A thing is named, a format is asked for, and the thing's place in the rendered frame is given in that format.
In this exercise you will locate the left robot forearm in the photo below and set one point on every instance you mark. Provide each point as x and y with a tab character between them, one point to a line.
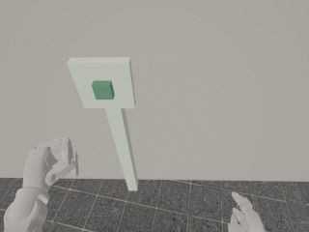
28	212

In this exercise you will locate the button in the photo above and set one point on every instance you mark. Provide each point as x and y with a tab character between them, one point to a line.
103	89

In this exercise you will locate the robot right hand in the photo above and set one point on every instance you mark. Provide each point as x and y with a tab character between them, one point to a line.
249	220

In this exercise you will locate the robot left hand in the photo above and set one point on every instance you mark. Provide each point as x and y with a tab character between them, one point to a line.
42	169

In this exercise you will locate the panel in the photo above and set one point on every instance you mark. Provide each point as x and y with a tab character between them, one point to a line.
118	70

